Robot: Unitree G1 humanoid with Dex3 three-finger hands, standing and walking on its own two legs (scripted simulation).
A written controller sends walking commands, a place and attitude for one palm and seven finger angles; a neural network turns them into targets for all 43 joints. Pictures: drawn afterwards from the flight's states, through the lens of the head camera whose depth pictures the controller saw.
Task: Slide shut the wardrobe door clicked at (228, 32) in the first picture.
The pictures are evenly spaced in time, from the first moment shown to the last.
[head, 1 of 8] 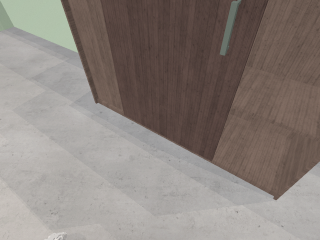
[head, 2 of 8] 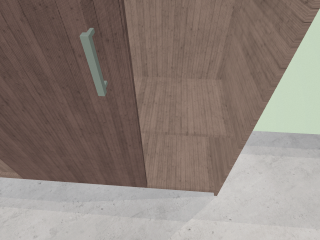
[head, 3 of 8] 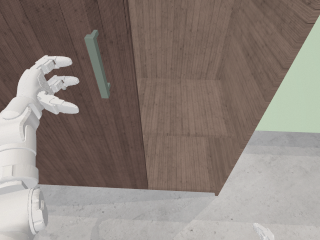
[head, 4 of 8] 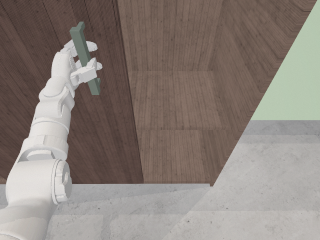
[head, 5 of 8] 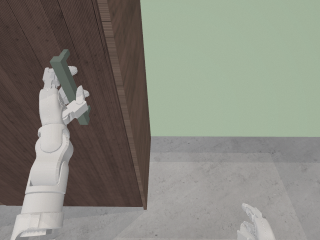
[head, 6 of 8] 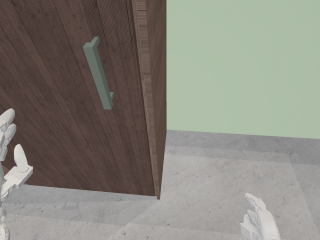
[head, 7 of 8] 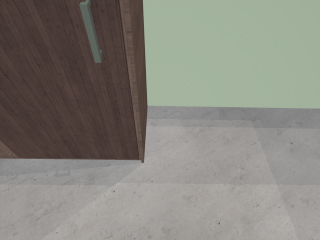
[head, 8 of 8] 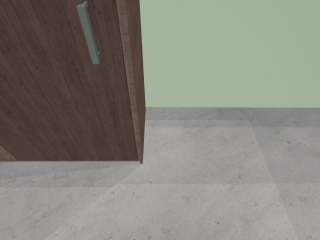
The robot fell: no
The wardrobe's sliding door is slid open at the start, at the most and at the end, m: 0.43 0.43 0.01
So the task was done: yes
